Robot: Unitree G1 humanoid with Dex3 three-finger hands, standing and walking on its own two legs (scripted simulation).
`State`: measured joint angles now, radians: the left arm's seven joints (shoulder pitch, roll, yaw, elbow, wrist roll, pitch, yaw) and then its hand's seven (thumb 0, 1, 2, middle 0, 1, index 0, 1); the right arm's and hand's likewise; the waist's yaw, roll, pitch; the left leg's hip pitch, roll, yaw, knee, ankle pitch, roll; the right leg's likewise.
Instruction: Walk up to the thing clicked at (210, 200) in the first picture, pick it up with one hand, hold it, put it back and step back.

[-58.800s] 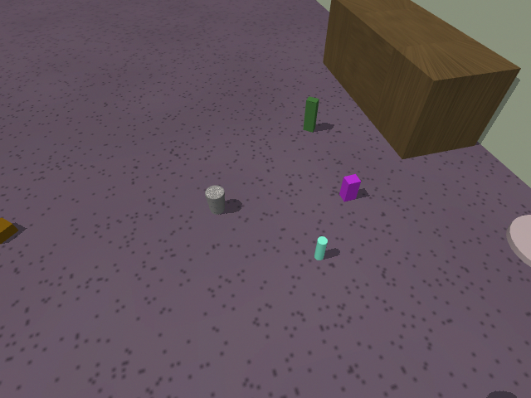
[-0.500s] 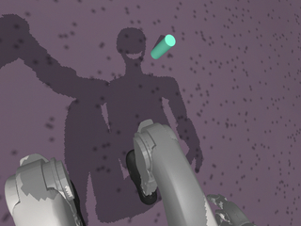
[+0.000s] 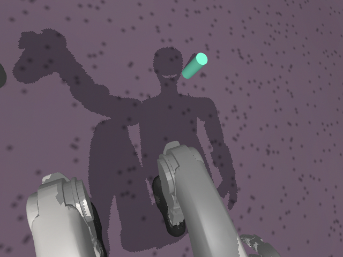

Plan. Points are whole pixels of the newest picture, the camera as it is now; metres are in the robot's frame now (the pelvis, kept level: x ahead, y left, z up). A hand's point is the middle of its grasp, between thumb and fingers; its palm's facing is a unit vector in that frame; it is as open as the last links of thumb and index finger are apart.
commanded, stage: lift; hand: left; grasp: from above
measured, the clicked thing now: out of the picture +0.56 +0.30 -0.18
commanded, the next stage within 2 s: hold in 1.44 s
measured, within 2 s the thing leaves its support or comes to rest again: neither
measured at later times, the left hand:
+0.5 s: hand out of the picture +0.44 +0.31 +0.03, palm faces -0.44 -0.12 -0.89, open 11.2 cm
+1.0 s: hand out of the picture +0.36 +0.28 +0.21, palm faces -0.45 -0.14 -0.88, open 11.2 cm
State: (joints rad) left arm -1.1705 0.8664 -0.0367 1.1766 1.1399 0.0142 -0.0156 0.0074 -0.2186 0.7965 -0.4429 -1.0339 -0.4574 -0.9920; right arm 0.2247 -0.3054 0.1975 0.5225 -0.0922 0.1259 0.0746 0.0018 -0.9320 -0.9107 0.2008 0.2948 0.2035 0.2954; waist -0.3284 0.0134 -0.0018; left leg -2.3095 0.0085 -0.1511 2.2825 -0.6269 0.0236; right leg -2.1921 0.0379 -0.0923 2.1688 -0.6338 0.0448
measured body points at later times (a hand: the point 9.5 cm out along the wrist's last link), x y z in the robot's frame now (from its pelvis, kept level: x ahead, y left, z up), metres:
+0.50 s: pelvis +0.00 +0.00 +0.11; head +0.19 +0.06 +0.52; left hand +0.46 +0.31 +0.08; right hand +0.12 -0.26 -0.01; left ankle +0.08 +0.12 -0.33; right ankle +0.11 -0.13 -0.33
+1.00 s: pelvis +0.03 -0.01 +0.29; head +0.12 +0.01 +0.73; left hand +0.38 +0.28 +0.26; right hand +0.15 -0.26 +0.16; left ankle +0.08 +0.12 -0.33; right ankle +0.11 -0.13 -0.33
